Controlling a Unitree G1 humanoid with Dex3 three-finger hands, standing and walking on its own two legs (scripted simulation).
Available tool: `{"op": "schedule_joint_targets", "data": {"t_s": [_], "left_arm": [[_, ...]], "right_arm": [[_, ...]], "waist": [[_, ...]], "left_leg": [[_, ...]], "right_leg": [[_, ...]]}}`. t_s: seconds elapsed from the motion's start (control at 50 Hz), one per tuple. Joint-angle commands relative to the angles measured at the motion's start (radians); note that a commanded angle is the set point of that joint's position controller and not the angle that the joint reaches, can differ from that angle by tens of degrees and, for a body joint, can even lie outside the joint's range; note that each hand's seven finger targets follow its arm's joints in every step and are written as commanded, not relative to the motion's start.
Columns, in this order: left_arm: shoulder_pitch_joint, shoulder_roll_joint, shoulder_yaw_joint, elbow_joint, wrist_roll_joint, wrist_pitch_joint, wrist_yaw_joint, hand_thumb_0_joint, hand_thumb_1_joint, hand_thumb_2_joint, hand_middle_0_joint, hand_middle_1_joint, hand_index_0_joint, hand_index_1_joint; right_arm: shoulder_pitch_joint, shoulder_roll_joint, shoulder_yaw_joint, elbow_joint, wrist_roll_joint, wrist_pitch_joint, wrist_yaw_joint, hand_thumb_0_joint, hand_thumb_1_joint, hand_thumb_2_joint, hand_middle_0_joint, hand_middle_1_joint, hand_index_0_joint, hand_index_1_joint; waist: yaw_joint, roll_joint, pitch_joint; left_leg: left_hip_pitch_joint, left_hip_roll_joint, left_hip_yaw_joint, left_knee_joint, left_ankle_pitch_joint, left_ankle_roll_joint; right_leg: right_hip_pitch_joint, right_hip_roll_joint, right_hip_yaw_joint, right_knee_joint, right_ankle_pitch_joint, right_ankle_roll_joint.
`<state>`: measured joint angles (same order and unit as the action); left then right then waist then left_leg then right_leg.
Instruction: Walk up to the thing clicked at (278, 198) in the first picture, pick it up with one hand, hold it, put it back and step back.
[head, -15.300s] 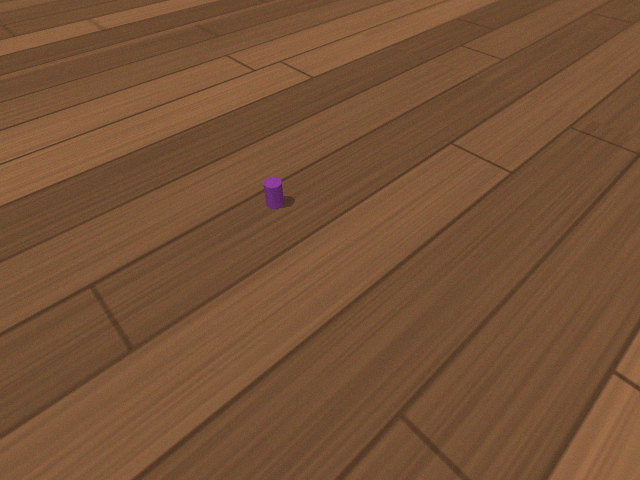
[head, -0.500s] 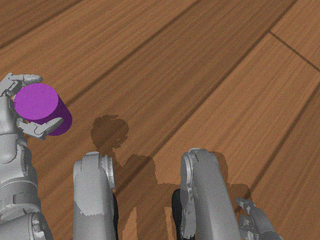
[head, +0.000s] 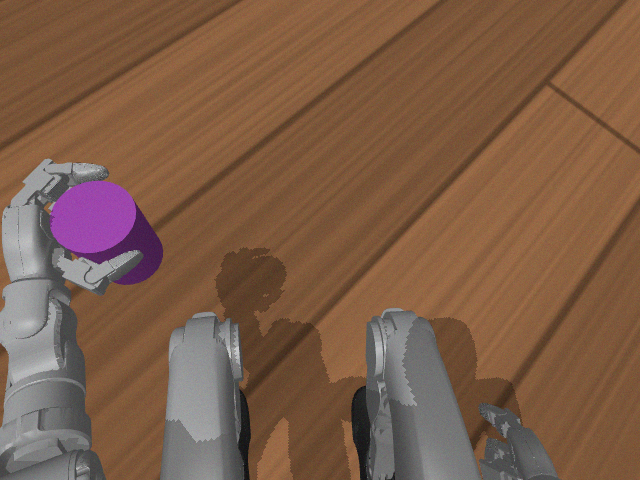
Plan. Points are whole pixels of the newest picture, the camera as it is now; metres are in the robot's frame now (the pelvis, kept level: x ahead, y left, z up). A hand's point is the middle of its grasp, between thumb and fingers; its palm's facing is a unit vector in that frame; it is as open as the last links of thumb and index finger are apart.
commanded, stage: lift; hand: left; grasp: from the side
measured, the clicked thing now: (114, 237) +0.41 +0.26 -0.05
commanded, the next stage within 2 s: hold in 1.82 s
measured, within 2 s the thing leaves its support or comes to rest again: neither
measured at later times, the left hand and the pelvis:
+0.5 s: hand (2, 175) +0.38 +0.25 +0.15, palm faces +0.21 -0.97 -0.07, open 11.5 cm; pelvis +0.03 +0.00 +0.14, yaw +2 degrees
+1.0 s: hand out of the picture +0.38 +0.23 +0.28, palm faces +0.19 -0.98 -0.05, open 11.5 cm; pelvis +0.06 +0.01 +0.26, yaw +4 degrees
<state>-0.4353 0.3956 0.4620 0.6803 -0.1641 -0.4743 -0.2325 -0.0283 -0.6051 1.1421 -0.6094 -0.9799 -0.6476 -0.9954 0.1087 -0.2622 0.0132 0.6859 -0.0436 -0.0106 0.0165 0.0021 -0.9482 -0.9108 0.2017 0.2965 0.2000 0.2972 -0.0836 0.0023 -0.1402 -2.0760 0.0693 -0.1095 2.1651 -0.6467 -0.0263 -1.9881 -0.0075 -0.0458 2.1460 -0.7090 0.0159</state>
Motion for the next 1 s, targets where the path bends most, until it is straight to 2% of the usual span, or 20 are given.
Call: {"op": "schedule_joint_targets", "data": {"t_s": [0.0,0.02,0.14,0.2,0.28,0.32,0.34,0.36,0.4,0.44,0.46,0.48,0.52,0.58,0.64,0.8,0.82,0.84,0.86,0.98], "left_arm": [[-0.343,0.296,0.068,-0.425,-0.077,-0.109,0.005,0.0,-0.115,1.196,-1.197,-1.398,-1.235,-1.383],[-0.352,0.291,0.048,-0.456,-0.079,-0.103,0.005,0.0,-0.135,1.196,-1.203,-1.401,-1.239,-1.388],[-0.263,0.242,0.035,-0.572,-0.093,-0.052,0.048,0.0,-0.08,1.214,-1.204,-1.411,-1.244,-1.393],[-0.203,0.205,-0.002,-0.625,-0.076,-0.022,0.068,0.0,-0.053,1.217,-1.195,-1.401,-1.234,-1.384],[-0.138,0.194,-0.004,-0.698,-0.086,0.012,0.1,0.0,-0.023,1.201,-1.163,-1.372,-1.202,-1.355],[-0.135,0.173,-0.028,-0.727,-0.08,0.024,0.116,0.0,-0.044,1.195,-1.149,-1.365,-1.188,-1.348],[-0.117,0.179,-0.022,-0.752,-0.083,0.029,0.125,0.0,-0.044,1.19,-1.153,-1.366,-1.191,-1.349],[-0.089,0.153,-0.045,-0.738,-0.081,0.037,0.128,0.0,-0.044,1.203,-1.148,-1.368,-1.186,-1.352],[-0.075,0.168,-0.035,-0.783,-0.082,0.046,0.143,0.0,-0.05,1.212,-1.148,-1.371,-1.184,-1.357],[-0.014,0.128,-0.089,-0.793,-0.079,0.06,0.144,0.0,-0.045,1.207,-1.141,-1.366,-1.178,-1.351],[-0.007,0.099,-0.124,-0.794,-0.072,0.066,0.146,0.0,-0.061,1.207,-1.144,-1.372,-1.181,-1.357],[0.028,0.102,-0.104,-0.772,-0.08,0.077,0.154,0.0,-0.033,1.214,-1.146,-1.372,-1.181,-1.357],[0.002,0.116,-0.106,-0.786,-0.073,0.081,0.163,0.0,-0.051,1.191,-1.13,-1.355,-1.167,-1.339],[0.015,0.08,-0.135,-0.756,-0.067,0.082,0.175,0.0,-0.043,1.199,-1.142,-1.363,-1.179,-1.347],[0.008,0.083,-0.125,-0.737,-0.067,0.074,0.182,0.0,-0.057,1.194,-1.142,-1.359,-1.178,-1.345],[0.016,0.03,-0.203,-0.708,-0.053,0.055,0.169,0.0,-0.038,1.173,-1.159,-1.344,-1.191,-1.332],[0.014,0.04,-0.189,-0.728,-0.058,0.049,0.172,0.0,-0.046,1.169,-1.168,-1.345,-1.197,-1.335],[0.019,0.039,-0.186,-0.702,-0.053,0.05,0.174,0.0,-0.057,1.168,-1.162,-1.344,-1.193,-1.333],[0.025,0.045,-0.179,-0.702,-0.057,0.047,0.175,0.0,-0.068,1.17,-1.164,-1.342,-1.193,-1.334],[-0.001,0.021,-0.206,-0.703,-0.043,0.038,0.191,0.0,-0.021,1.181,-1.167,-1.339,-1.192,-1.333]], "right_arm": [[0.091,-0.187,-0.079,-0.09,0.016,-0.038,-0.024,0.0,-0.938,-0.905,0.2,0.299,0.2,0.299],[0.087,-0.183,-0.076,-0.099,0.021,-0.04,-0.027,0.0,-0.941,-0.906,0.2,0.299,0.2,0.299],[0.077,-0.169,-0.077,-0.14,0.045,-0.05,-0.04,0.0,-0.931,-0.903,0.2,0.299,0.2,0.299],[0.078,-0.161,-0.084,-0.145,0.051,-0.055,-0.048,0.0,-0.928,-0.902,0.2,0.299,0.2,0.299],[0.078,-0.151,-0.085,-0.154,0.063,-0.064,-0.06,0.0,-0.922,-0.901,0.2,0.299,0.2,0.299],[0.088,-0.147,-0.085,-0.148,0.066,-0.067,-0.064,0.0,-0.922,-0.901,0.2,0.299,0.2,0.299],[0.078,-0.138,-0.079,-0.154,0.069,-0.068,-0.066,0.0,-0.922,-0.901,0.2,0.299,0.2,0.299],[0.093,-0.135,-0.08,-0.144,0.069,-0.069,-0.069,0.0,-0.923,-0.901,0.2,0.299,0.2,0.299],[0.089,-0.13,-0.079,-0.149,0.071,-0.075,-0.074,0.0,-0.923,-0.902,0.2,0.299,0.2,0.299],[0.086,-0.12,-0.072,-0.149,0.074,-0.079,-0.079,0.0,-0.917,-0.9,0.2,0.299,0.2,0.299],[0.101,-0.119,-0.074,-0.14,0.07,-0.081,-0.081,0.0,-0.925,-0.902,0.2,0.299,0.2,0.299],[0.102,-0.123,-0.076,-0.137,0.075,-0.087,-0.083,0.0,-0.917,-0.901,0.2,0.299,0.2,0.299],[0.11,-0.118,-0.075,-0.124,0.073,-0.091,-0.086,0.0,-0.917,-0.9,0.2,0.3,0.2,0.3],[0.109,-0.109,-0.066,-0.129,0.073,-0.099,-0.09,0.0,-0.911,-0.898,0.2,0.3,0.2,0.3],[0.114,-0.109,-0.063,-0.126,0.072,-0.107,-0.09,0.0,-0.91,-0.898,0.2,0.3,0.2,0.3],[0.136,-0.103,-0.058,-0.125,0.064,-0.117,-0.083,0.0,-0.917,-0.9,0.2,0.3,0.2,0.3],[0.119,-0.097,-0.053,-0.135,0.065,-0.12,-0.082,0.0,-0.918,-0.9,0.2,0.3,0.2,0.3],[0.133,-0.101,-0.056,-0.125,0.064,-0.118,-0.082,0.0,-0.919,-0.9,0.2,0.3,0.2,0.3],[0.128,-0.102,-0.054,-0.127,0.064,-0.117,-0.08,0.0,-0.919,-0.9,0.2,0.3,0.2,0.3],[0.12,-0.095,-0.049,-0.145,0.057,-0.115,-0.08,0.0,-0.918,-0.901,0.2,0.3,0.2,0.3]], "waist": [[0.039,0.193,-0.701],[0.038,0.195,-0.703],[0.059,0.19,-0.709],[0.051,0.209,-0.699],[0.06,0.177,-0.697],[0.047,0.187,-0.679],[0.061,0.182,-0.673],[0.047,0.184,-0.667],[0.052,0.17,-0.67],[0.057,0.168,-0.642],[0.035,0.176,-0.629],[0.044,0.144,-0.607],[0.043,0.164,-0.574],[0.026,0.141,-0.495],[0.041,0.146,-0.467],[0.032,0.152,-0.44],[0.05,0.144,-0.426],[0.04,0.144,-0.423],[0.053,0.149,-0.421],[0.046,0.118,-0.384]], "left_leg": [[0.569,-0.036,0.059,-0.329,0.07,0.044],[0.586,-0.036,0.057,-0.342,0.064,0.043],[0.706,-0.032,0.039,-0.446,0.094,0.039],[0.78,-0.029,0.034,-0.494,0.119,0.038],[0.854,-0.029,0.032,-0.56,0.151,0.039],[0.909,-0.028,0.02,-0.605,0.157,0.036],[0.912,-0.032,0.028,-0.62,0.152,0.036],[0.949,-0.03,0.026,-0.636,0.191,0.036],[0.974,-0.034,0.037,-0.668,0.203,0.038],[1.027,-0.036,0.04,-0.707,0.227,0.035],[1.053,-0.036,0.041,-0.725,0.234,0.034],[1.063,-0.036,0.039,-0.741,0.251,0.035],[1.095,-0.038,0.04,-0.779,0.266,0.033],[1.124,-0.038,0.034,-0.849,0.229,0.031],[1.183,-0.038,0.033,-0.905,0.261,0.026],[1.344,-0.037,0.038,-1.022,0.363,0.018],[1.342,-0.039,0.044,-1.037,0.343,0.019],[1.366,-0.037,0.04,-1.051,0.356,0.018],[1.379,-0.037,0.042,-1.064,0.371,0.016],[1.414,-0.042,0.057,-1.132,0.34,0.02]], "right_leg": [[0.346,0.031,-0.004,-0.36,0.12,-0.054],[0.353,0.03,-0.001,-0.372,0.115,-0.055],[0.432,0.028,-0.008,-0.445,0.154,-0.054],[0.461,0.025,-0.006,-0.486,0.183,-0.053],[0.568,0.024,-0.002,-0.565,0.217,-0.046],[0.582,0.023,-0.005,-0.592,0.226,-0.046],[0.62,0.024,0.001,-0.619,0.221,-0.044],[0.638,0.022,-0.001,-0.635,0.255,-0.042],[0.706,0.023,0.005,-0.685,0.267,-0.039],[0.748,0.024,0.007,-0.725,0.289,-0.038],[0.765,0.023,0.007,-0.749,0.3,-0.036],[0.79,0.024,0.004,-0.769,0.316,-0.034],[0.822,0.023,0.006,-0.804,0.332,-0.035],[0.867,0.022,0.002,-0.862,0.313,-0.034],[0.918,0.019,0.001,-0.907,0.337,-0.036],[1.051,0.017,-0.009,-1.015,0.425,-0.037],[1.074,0.018,-0.007,-1.034,0.41,-0.037],[1.076,0.018,-0.01,-1.041,0.419,-0.037],[1.097,0.019,-0.011,-1.05,0.43,-0.038],[1.178,0.02,-0.009,-1.126,0.42,-0.033]]}}
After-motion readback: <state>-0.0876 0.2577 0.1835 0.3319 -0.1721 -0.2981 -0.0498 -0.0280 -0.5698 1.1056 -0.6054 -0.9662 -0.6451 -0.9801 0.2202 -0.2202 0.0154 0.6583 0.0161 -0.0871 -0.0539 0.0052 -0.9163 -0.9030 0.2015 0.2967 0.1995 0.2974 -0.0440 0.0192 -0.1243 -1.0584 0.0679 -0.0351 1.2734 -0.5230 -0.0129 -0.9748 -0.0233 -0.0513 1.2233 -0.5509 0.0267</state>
